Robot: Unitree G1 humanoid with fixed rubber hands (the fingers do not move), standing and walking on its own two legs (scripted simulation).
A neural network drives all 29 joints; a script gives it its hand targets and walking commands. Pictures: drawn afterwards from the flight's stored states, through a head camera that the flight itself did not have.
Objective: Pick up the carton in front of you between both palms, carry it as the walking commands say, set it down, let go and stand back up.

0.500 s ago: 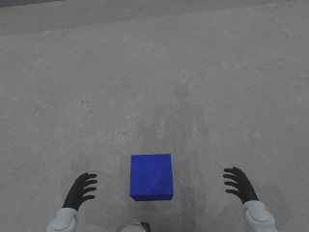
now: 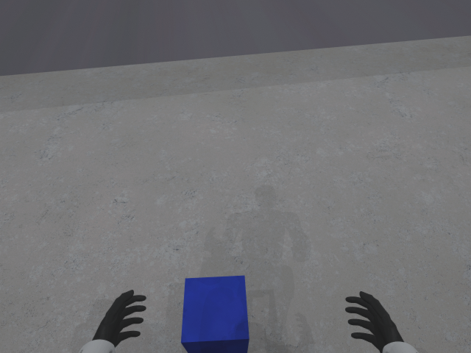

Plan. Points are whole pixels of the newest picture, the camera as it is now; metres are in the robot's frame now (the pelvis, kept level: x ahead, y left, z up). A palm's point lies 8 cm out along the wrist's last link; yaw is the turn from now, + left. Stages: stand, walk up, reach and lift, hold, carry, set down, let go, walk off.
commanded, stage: let go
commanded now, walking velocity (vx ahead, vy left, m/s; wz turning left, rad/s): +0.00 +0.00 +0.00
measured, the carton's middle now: (217, 317) +0.35 +0.09 -0.65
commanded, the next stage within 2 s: stand in 0.08 s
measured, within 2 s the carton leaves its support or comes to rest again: neither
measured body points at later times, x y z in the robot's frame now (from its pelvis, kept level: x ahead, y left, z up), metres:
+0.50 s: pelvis +0.00 +0.02 +0.00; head +0.00 +0.04 +0.45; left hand +0.13 +0.31 -0.10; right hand +0.13 -0.28 -0.09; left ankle +0.00 +0.14 -0.74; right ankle -0.06 -0.10 -0.74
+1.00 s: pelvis -0.01 +0.03 +0.00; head -0.02 +0.04 +0.45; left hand +0.11 +0.33 -0.11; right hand +0.09 -0.28 -0.11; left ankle +0.00 +0.14 -0.74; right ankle -0.06 -0.10 -0.74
